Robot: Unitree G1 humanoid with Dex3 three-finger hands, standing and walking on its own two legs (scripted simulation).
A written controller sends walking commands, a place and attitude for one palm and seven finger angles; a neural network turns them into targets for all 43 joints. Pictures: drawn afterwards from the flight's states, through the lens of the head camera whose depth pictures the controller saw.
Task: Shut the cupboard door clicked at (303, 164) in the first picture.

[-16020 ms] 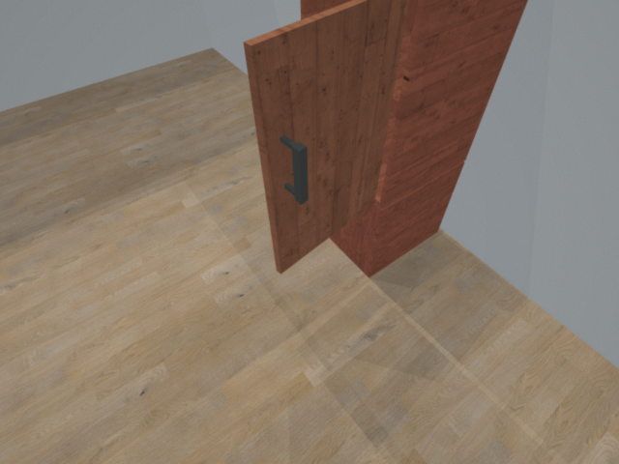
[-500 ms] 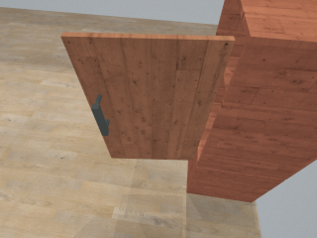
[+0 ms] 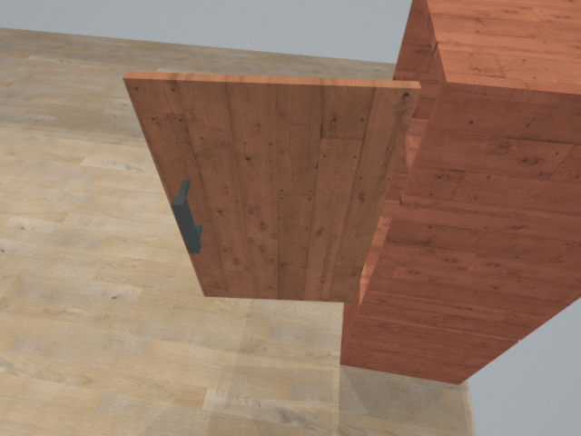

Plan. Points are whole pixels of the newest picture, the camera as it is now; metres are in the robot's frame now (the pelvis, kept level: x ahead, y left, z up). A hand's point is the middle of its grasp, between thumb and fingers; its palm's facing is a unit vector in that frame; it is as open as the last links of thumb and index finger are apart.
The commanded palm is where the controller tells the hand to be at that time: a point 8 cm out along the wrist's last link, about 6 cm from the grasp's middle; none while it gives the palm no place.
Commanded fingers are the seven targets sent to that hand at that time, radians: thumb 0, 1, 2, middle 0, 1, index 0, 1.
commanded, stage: come to a stop and stand still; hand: left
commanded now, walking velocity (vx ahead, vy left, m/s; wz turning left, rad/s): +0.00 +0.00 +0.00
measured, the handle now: (190, 218) +0.45 +0.21 +0.00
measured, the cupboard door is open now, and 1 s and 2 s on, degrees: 97 97 97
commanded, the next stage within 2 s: look again from close up in 1.08 s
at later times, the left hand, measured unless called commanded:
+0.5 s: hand out of the picture -0.03 +0.21 -0.18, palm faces +0.02 -0.99 -0.17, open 7.3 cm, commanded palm none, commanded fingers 0.00 0.90 0.90 -0.20 -0.30 -0.20 -0.30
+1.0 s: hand out of the picture -0.01 +0.22 -0.18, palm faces +0.02 -0.99 -0.14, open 7.3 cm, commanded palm none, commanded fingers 0.00 0.90 0.90 -0.20 -0.30 -0.20 -0.30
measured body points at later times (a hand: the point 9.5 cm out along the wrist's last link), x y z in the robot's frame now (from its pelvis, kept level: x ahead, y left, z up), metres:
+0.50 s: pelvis -0.02 +0.04 +0.00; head -0.02 +0.05 +0.45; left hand -0.03 +0.26 -0.16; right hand -0.03 -0.18 -0.16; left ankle +0.01 +0.12 -0.74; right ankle -0.02 -0.08 -0.74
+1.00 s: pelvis +0.00 +0.06 +0.00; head +0.01 +0.08 +0.45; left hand -0.01 +0.27 -0.17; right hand +0.01 -0.16 -0.15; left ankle +0.01 +0.12 -0.74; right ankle -0.02 -0.08 -0.74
